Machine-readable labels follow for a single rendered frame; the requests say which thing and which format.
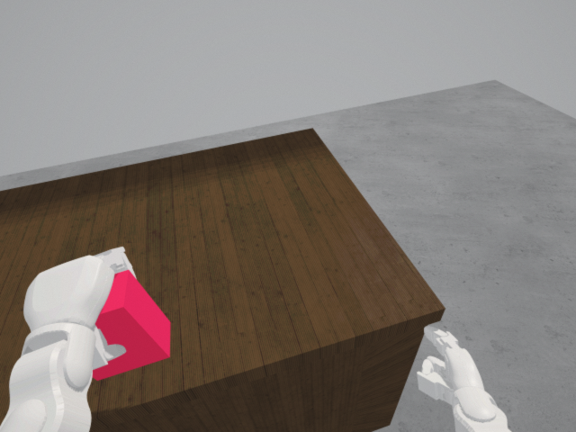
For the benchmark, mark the right robot forearm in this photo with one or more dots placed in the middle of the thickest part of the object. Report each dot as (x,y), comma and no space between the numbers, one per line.
(476,411)

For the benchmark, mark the table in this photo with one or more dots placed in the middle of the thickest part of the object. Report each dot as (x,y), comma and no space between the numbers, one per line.
(292,308)

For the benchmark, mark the robot left hand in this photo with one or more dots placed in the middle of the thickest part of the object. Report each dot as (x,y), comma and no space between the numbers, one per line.
(76,292)

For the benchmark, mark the left robot forearm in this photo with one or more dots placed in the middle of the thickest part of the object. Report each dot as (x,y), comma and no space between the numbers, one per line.
(49,382)

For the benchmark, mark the robot right hand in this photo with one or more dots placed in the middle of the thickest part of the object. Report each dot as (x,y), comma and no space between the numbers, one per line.
(439,379)

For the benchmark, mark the sponge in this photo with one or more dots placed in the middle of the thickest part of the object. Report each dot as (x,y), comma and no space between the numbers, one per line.
(132,319)

